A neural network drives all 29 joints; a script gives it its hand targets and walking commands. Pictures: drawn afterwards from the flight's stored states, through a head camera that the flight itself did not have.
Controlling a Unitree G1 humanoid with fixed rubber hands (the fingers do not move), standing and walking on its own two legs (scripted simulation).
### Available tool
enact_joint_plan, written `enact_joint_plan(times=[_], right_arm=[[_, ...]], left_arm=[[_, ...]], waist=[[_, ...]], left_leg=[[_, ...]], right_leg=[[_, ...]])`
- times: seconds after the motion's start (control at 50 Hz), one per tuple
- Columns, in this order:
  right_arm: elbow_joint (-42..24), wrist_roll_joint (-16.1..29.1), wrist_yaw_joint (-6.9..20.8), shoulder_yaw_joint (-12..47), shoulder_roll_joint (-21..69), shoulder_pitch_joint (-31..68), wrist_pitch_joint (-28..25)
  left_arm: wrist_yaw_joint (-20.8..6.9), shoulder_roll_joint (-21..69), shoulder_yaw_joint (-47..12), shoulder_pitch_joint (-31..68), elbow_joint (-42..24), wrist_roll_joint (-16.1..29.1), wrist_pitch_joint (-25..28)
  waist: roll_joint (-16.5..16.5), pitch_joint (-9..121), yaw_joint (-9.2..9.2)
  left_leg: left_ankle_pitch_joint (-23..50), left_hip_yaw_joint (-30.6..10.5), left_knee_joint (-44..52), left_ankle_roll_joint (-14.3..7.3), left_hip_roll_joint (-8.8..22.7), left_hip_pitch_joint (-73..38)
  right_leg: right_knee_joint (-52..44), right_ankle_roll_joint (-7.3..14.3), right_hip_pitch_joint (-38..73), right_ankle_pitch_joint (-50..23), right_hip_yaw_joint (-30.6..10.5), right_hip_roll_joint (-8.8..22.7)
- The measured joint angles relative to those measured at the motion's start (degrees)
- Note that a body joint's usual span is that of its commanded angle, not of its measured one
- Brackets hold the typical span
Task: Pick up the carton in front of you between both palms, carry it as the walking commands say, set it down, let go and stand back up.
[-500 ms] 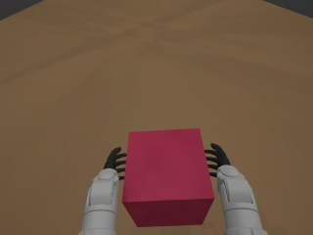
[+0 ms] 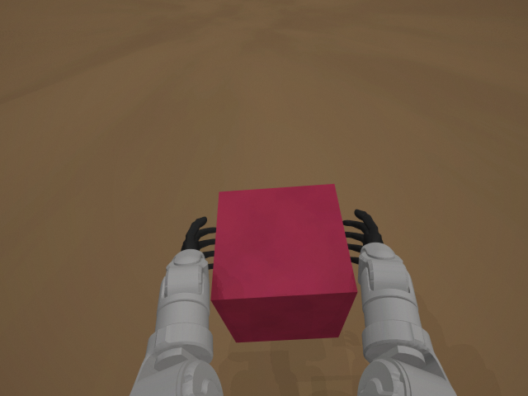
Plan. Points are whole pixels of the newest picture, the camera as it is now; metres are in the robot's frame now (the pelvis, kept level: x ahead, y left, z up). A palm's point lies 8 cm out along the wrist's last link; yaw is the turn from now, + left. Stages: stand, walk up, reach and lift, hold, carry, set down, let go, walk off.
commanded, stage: set down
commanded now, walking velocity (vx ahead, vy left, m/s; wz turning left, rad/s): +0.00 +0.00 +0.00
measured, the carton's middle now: (281, 268) +0.37 -0.01 -0.07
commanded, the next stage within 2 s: none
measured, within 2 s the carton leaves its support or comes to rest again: rests again in 1.98 s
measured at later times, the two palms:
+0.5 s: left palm (220, 283) +0.40 +0.13 -0.17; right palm (351, 282) +0.39 -0.16 -0.17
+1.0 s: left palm (235, 293) +0.45 +0.11 -0.33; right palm (345, 297) +0.43 -0.18 -0.33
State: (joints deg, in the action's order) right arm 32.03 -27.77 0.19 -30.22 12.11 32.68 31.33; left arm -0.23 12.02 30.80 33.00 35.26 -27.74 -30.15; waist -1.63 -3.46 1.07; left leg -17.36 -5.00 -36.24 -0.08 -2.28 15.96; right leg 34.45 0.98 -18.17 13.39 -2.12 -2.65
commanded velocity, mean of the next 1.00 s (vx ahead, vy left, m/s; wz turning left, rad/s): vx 0.00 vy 0.00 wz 0.00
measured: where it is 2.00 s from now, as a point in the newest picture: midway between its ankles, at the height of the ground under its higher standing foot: outside the picture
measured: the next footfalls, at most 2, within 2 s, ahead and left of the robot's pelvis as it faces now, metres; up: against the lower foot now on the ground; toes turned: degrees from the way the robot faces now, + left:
none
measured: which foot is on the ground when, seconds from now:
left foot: down 0.00-1.00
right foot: down 0.00-1.00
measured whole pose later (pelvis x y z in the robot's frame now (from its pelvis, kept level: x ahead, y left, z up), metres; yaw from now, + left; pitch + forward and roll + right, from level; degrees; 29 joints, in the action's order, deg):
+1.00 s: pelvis -0.05 +0.00 -0.23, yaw +2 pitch +46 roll +2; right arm 36.1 -13.4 -5.5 -27.7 1.3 57.6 16.4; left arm 7.8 0.9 23.9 60.0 41.7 -11.1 -15.4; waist -2.3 7.7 3.4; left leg -30.9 -3.3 -94.5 2.3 -8.0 110.2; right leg 93.2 -1.6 -113.3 26.3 -4.3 -5.1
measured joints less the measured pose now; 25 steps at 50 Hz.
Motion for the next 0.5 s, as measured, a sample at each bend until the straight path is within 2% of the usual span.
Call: enact_joint_plan(times=[0.06, 0.12, 0.2, 0.26, 0.38, 0.5], right_arm=[[0.71, -0.62, 0.09, -0.95, -0.06, 1.04, -4.66], [0.31, 0.67, -0.25, -0.23, -0.46, 1.06, -10.14], [-0.61, 4.57, -1.27, 1.99, -1.46, 1.0, -16.94], [-2.27, 8.53, -2.32, 4.33, -2.37, 0.83, -20.06], [-4.74, 13.62, -3.09, 6.42, -4.02, 2.42, -21.15], [-2.95, 12.36, -2.58, 3.46, -4.29, 7.48, -18.16]], left_arm=[[0.24, 0.23, 0.57, 0.94, 0.21, -0.44, 4.24], [0.96, 0.11, -0.58, 0.75, -0.59, 1.18, 9.45], [2.92, -0.81, -3.23, 0.69, -1.53, 5.55, 16.17], [4.65, -1.8, -5.89, 0.88, -2.73, 9.7, 19.38], [6.06, -3.54, -9.32, 2.49, -5.12, 15.45, 20.37], [5.74, -3.58, -6.27, 7.34, -3.61, 14.52, 17.3]], waist=[[0.08, -0.35, 0.04], [0.11, -0.91, 0.21], [0.2, -1.16, 0.5], [0.24, 0.22, 0.71], [0.15, 6.52, 0.93], [-0.24, 11.54, 1.08]], left_leg=[[-0.21, 0.13, -2.43, 0.21, -0.33, 7.12], [-0.09, 0.37, -4.74, 0.17, -0.66, 15.34], [-0.29, 0.74, -8.97, 0.16, -1.15, 27.56], [-1.15, 0.81, -13.33, 0.3, -1.66, 37.13], [-3.93, 0.73, -22.71, 0.51, -2.7, 53.11], [-6.71, 0.88, -30.67, 0.71, -3.24, 62.93]], right_leg=[[2.54, -0.2, -7.21, 0.23, -0.26, 0.04], [4.86, -0.42, -15.49, 0.06, -0.59, 0.1], [9.11, -0.74, -27.78, 0.17, -1.05, 0.11], [13.53, -1.1, -37.39, 1.06, -1.43, 0.05], [23.02, -1.64, -53.42, 3.91, -2.01, -0.32], [30.9, -1.85, -63.28, 6.55, -2.11, -0.78]])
